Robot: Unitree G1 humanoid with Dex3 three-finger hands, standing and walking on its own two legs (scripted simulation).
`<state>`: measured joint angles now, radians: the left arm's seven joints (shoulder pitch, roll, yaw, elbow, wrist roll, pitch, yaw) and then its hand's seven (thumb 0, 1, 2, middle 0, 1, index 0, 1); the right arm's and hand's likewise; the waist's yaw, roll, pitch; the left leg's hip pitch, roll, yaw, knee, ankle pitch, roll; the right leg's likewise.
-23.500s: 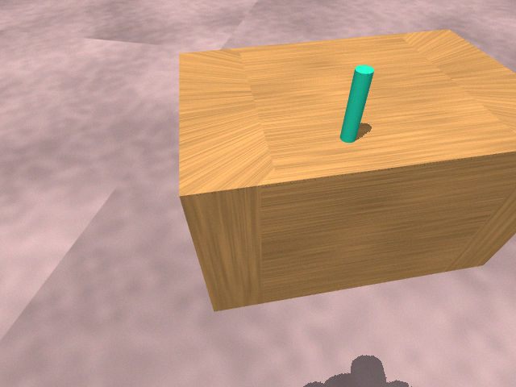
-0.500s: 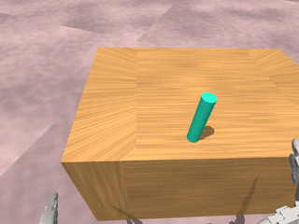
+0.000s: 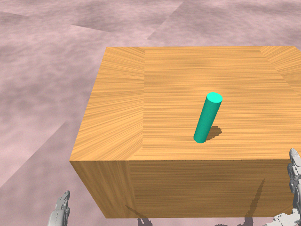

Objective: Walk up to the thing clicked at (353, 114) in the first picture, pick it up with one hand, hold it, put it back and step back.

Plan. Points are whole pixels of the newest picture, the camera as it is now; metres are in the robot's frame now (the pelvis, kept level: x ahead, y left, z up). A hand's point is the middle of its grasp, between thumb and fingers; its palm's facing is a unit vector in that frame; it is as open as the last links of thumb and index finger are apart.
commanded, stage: home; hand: right
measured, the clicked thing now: (206, 120) +0.43 -0.17 +0.03
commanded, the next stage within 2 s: none
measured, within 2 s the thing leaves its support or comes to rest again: neither
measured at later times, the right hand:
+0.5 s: hand (217, 214) +0.19 -0.17 -0.10, palm faces +0.05 +0.98 -0.19, open 17.6 cm
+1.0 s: hand out of the picture +0.14 -0.24 -0.14, palm faces -0.08 +0.93 -0.36, open 17.6 cm
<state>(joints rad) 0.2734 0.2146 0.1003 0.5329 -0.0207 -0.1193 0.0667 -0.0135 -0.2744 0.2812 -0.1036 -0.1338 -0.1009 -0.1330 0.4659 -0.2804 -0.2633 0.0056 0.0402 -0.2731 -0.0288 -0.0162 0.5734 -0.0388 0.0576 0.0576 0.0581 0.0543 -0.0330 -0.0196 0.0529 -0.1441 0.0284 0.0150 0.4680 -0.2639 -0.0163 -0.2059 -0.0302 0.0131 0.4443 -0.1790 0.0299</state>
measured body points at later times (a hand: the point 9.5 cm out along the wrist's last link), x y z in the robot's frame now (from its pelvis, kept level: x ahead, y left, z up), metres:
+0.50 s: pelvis +0.01 -0.01 +0.00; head +0.02 -0.01 +0.45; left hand +0.17 +0.22 -0.09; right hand +0.18 -0.23 -0.09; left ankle +0.00 +0.13 -0.74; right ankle +0.04 -0.14 -0.74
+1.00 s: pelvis +0.02 -0.01 +0.00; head +0.02 +0.00 +0.45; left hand +0.12 +0.28 -0.12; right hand +0.14 -0.29 -0.11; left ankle +0.00 +0.13 -0.74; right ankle +0.04 -0.14 -0.74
